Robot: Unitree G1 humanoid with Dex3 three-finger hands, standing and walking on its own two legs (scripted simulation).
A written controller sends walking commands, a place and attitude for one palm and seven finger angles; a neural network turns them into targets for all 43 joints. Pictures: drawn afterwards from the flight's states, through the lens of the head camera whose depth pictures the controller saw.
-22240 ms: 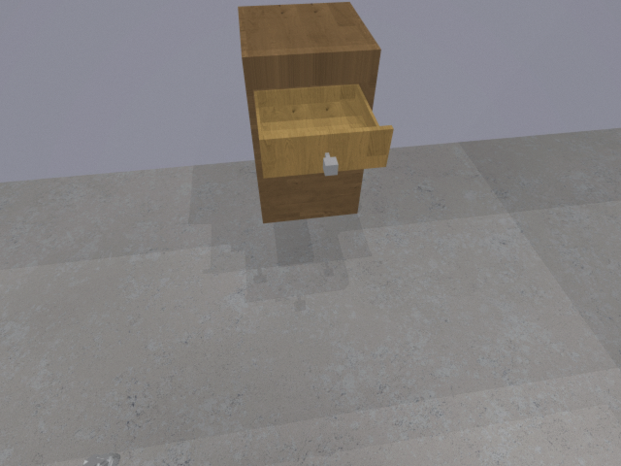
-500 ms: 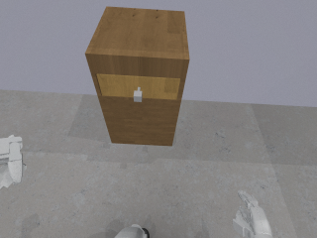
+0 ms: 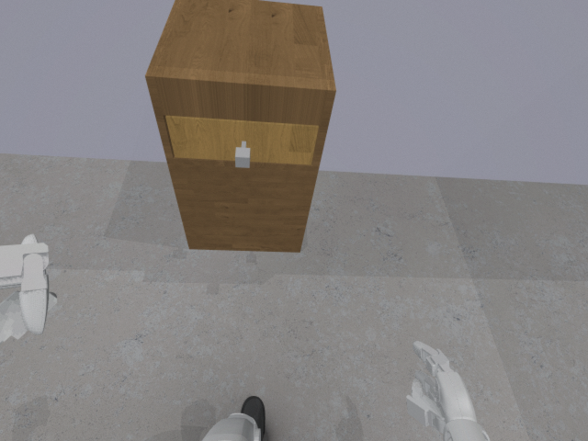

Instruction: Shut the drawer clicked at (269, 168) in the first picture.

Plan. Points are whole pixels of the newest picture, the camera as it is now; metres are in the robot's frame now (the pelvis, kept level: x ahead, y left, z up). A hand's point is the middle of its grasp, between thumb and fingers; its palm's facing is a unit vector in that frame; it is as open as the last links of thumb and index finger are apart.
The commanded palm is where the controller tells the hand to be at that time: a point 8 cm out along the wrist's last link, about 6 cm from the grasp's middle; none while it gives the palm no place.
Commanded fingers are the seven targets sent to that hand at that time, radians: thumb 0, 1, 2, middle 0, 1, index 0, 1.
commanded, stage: step back with the hand held close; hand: left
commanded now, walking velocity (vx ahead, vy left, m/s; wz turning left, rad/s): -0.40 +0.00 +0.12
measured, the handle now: (243, 152) +0.79 +0.19 -0.20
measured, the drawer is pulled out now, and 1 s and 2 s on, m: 0.00 0.00 0.00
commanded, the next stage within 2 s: stop stepping back and stand still in 0.12 s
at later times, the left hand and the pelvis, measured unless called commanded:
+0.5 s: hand out of the picture +0.11 +0.26 +0.17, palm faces +0.38 -0.84 -0.39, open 3.2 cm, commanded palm +0.04 +0.30 +0.19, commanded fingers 0.00 0.90 0.90 -1.40 -1.60 -1.40 -1.60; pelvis -0.08 +0.02 +0.01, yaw +1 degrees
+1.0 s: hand out of the picture +0.08 +0.27 +0.18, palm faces +0.41 -0.80 -0.44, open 3.2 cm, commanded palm +0.02 +0.31 +0.19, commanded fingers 0.00 0.90 0.90 -1.40 -1.60 -1.40 -1.60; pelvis -0.10 +0.02 +0.01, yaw +4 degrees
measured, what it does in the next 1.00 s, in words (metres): steps on the spot: left foot, then left foot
